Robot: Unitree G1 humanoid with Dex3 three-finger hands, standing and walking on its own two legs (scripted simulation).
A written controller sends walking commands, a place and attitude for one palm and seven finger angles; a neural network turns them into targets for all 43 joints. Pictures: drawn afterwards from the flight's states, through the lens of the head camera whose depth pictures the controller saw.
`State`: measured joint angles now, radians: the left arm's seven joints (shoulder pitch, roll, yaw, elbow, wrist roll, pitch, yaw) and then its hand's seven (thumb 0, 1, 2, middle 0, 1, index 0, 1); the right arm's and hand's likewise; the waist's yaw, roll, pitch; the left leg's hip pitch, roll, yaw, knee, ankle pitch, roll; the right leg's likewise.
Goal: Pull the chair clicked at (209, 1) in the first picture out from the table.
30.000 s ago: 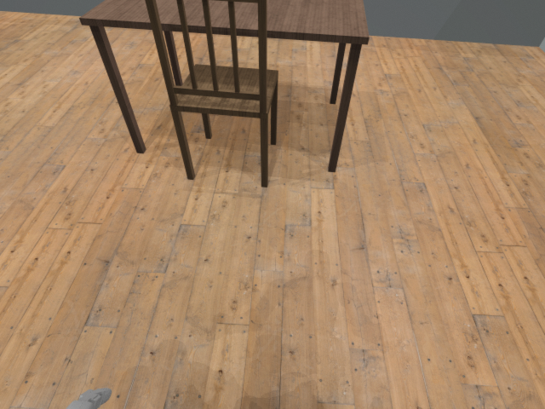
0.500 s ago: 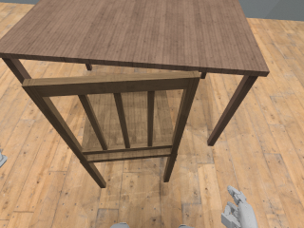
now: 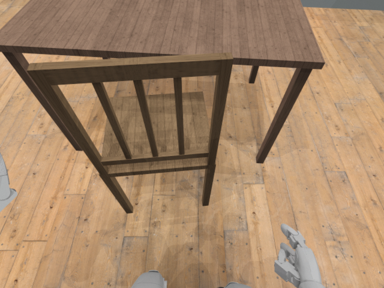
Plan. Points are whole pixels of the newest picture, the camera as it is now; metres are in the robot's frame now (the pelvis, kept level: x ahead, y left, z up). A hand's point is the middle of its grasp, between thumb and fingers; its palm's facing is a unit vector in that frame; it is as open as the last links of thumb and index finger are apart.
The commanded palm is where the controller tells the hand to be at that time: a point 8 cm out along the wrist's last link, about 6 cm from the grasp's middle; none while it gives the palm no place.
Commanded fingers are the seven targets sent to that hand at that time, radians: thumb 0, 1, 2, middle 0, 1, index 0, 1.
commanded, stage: stop stepping back and stand still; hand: left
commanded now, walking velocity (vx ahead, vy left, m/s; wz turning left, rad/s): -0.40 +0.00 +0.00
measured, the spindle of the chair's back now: (148, 124) +0.52 +0.17 -0.05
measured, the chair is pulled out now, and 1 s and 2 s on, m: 0.16 0.16 0.16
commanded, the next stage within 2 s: let the arm hang, fingers relaxed in 1.60 s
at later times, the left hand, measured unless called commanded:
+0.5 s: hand out of the picture +0.09 +0.26 +0.21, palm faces +0.51 -0.67 -0.54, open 7.4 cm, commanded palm +0.03 +0.30 +0.19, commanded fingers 0.00 0.90 0.90 -0.20 -0.30 -0.20 -0.30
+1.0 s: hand out of the picture +0.06 +0.31 +0.20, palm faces +0.49 -0.69 -0.53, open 7.4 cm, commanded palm +0.00 +0.33 +0.19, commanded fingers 0.00 0.90 0.90 -0.20 -0.30 -0.20 -0.30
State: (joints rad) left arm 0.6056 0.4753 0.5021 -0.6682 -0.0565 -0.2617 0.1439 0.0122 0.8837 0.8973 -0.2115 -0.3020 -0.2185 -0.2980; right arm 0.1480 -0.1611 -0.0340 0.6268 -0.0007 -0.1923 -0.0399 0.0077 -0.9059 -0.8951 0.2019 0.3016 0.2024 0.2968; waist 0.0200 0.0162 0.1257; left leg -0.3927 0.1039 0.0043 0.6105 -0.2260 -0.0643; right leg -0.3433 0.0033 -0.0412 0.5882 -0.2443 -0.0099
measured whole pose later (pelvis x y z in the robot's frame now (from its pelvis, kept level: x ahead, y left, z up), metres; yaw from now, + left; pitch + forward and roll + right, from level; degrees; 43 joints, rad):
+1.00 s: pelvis -0.14 +0.02 +0.01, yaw +1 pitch +0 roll -2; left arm 0.54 0.47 0.52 -0.44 -0.04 -0.19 0.16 0.01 0.89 0.90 -0.21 -0.30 -0.21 -0.30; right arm 0.26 -0.17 0.01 0.62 0.03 -0.08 -0.04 0.01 -0.90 -0.90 0.20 0.30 0.20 0.30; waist -0.02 0.05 -0.01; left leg -0.24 0.02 0.09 0.54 -0.31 0.06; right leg -0.36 0.00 -0.07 0.71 -0.35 -0.01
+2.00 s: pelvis -0.13 +0.00 +0.01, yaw +2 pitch +0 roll +0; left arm 0.30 0.15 0.02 0.77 0.00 0.05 0.02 -0.01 0.94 0.90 -0.20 -0.30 -0.21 -0.29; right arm 0.27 -0.19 0.00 0.89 -0.03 0.02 0.01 0.01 -0.91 -0.89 0.20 0.30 0.20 0.30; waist -0.03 -0.03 0.04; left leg -0.25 0.00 0.08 0.58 -0.33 0.03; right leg -0.27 -0.03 -0.10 0.58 -0.31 -0.01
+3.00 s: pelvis -0.12 +0.01 +0.02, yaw -1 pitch -1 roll +0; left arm 0.29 0.12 0.00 1.14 0.01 -0.01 0.05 0.00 0.92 0.90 -0.20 -0.30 -0.20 -0.30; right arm 0.31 -0.13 -0.01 1.15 -0.01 -0.01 -0.04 0.00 -0.91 -0.90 0.20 0.30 0.20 0.30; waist -0.02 0.02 0.05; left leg -0.09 0.00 0.12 0.35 -0.24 0.04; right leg -0.13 -0.01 -0.05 0.37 -0.22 0.00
